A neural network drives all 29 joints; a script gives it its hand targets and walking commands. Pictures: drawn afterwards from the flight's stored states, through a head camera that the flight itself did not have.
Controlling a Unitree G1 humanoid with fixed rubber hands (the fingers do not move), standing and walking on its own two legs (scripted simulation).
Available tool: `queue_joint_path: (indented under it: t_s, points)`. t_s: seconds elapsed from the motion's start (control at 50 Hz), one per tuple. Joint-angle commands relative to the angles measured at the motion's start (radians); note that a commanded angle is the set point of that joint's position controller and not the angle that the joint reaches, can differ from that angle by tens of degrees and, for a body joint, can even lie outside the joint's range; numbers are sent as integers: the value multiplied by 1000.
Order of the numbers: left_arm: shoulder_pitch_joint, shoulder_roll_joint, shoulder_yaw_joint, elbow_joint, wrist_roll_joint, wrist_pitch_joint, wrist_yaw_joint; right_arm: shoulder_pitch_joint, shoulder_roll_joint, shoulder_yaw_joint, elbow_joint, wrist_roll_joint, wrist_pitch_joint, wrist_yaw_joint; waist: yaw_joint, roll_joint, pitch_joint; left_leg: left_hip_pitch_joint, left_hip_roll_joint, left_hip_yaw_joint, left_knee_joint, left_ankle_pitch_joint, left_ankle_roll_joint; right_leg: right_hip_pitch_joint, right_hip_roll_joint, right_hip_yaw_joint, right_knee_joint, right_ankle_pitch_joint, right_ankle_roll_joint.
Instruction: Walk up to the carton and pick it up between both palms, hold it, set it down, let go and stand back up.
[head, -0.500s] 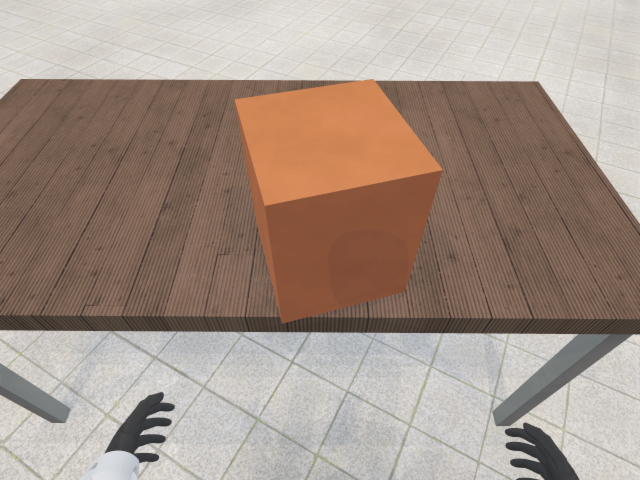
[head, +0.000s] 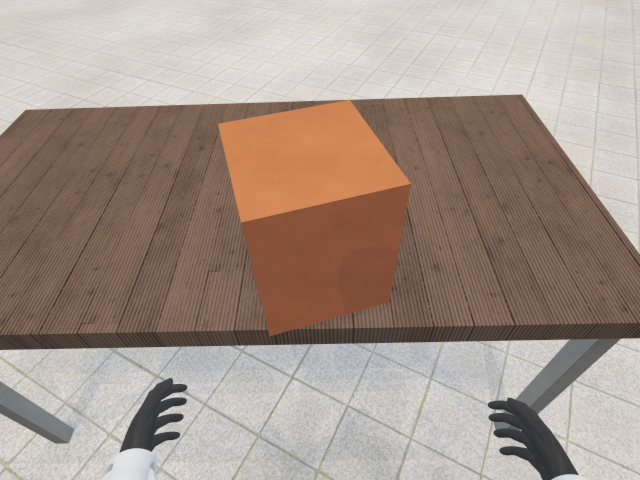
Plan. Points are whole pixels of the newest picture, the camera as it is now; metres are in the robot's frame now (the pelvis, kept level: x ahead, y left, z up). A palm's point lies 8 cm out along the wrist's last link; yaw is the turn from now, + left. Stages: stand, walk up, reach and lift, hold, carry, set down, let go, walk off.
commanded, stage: reach and lift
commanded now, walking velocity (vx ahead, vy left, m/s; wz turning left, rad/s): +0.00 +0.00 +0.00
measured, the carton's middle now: (309, 219) +0.48 +0.04 +0.05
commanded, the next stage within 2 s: none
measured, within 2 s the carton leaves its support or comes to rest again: neither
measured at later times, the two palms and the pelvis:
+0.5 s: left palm (180, 403) +0.22 +0.19 +0.00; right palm (559, 441) +0.19 -0.26 -0.03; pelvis +0.01 +0.01 +0.00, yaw -2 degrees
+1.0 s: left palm (201, 367) +0.25 +0.16 +0.03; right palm (542, 372) +0.26 -0.25 +0.01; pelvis +0.01 +0.00 +0.00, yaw -4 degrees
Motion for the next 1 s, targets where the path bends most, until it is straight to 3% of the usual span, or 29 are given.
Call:
queue_joint_path:
  t_s: [0.0, 0.04, 0.12, 0.14, 0.24, 0.36, 0.38, 0.4, 0.48, 0.58, 0.72, 0.92, 0.98]
  points:
    - [-52, 50, 102, -239, -21, -77, 47, -92, -167, -39, -258, 163, -51, 33, 128, -119, -180, 18, -35, 139, -94, 181, 34, 64, 72, 31, -214, 165, -4]
    - [-45, 30, 94, -229, -14, -76, 52, -79, -189, -29, -258, 174, -49, 39, 125, -133, -168, 24, -32, 137, -94, 198, 30, 72, 78, 31, -215, 183, -5]
    - [-67, -30, 76, -308, -13, -91, 75, -103, -210, -36, -270, 213, -73, 59, 114, -87, -210, 72, -23, 122, -87, 256, 8, 43, 91, 20, -216, 204, -18]
    - [-54, -53, 58, -311, -10, -91, 75, -103, -227, -36, -272, 222, -79, 63, 102, -97, -208, 87, -22, 117, -79, 274, 2, 34, 95, 18, -217, 220, -22]
    - [-70, -87, 46, -330, -3, -94, 95, -147, -260, -16, -308, 257, -97, 74, 103, -128, -194, 65, -21, 126, -80, 224, 2, 32, 98, 19, -215, 193, -25]
    - [-125, -150, 21, -405, 2, -88, 129, -213, -289, 11, -329, 315, -98, 92, 101, -122, -199, 67, -13, 124, -89, 210, 0, -1, 111, 24, -209, 183, -37]
    - [-132, -156, 13, -421, -1, -90, 133, -226, -286, 12, -339, 323, -102, 91, 114, -121, -204, 56, -11, 129, -88, 210, 2, 3, 106, 36, -209, 182, -37]
    - [-132, -166, 4, -438, 4, -87, 137, -231, -303, 7, -337, 332, -100, 97, 100, -129, -194, 60, -13, 127, -97, 204, 1, -3, 112, 35, -208, 177, -37]
    - [-148, -198, -4, -453, 12, -83, 153, -258, -315, 27, -354, 363, -105, 106, 115, -139, -199, 44, -9, 132, -99, 178, 3, -13, 115, 48, -204, 148, -43]
    - [-168, -224, -6, -481, -3, -96, 173, -302, -314, 63, -417, 400, -129, 106, 142, -165, -225, 19, -9, 147, -96, 199, 9, -9, 118, 63, -193, 194, -45]
    - [-203, -250, 15, -524, 5, -95, 197, -342, -329, 89, -423, 440, -134, 97, 178, -170, -247, 13, -5, 152, -93, 224, 12, -22, 124, 75, -177, 216, -50]
    - [-382, -239, 32, -598, -5, -22, 206, -520, -346, 82, -419, 450, -67, 63, 165, -166, -287, 11, -17, 156, -97, 213, 13, 2, 123, 92, -186, 257, -49]
    - [-381, -233, 50, -623, -1, 17, 203, -534, -347, 95, -426, 462, -40, 52, 163, -165, -312, 15, -20, 158, -99, 263, 11, 45, 117, 99, -181, 358, -44]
